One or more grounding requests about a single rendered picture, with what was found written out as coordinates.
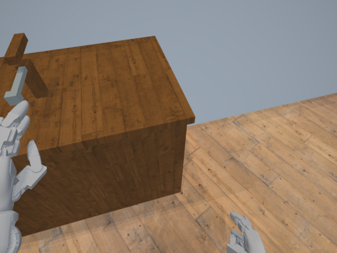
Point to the left robot forearm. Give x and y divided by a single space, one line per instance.
10 236

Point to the left robot hand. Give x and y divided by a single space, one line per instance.
12 129

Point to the counter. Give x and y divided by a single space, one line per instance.
109 121

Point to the tap lever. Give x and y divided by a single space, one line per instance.
14 96

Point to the right robot hand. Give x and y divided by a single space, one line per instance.
251 242

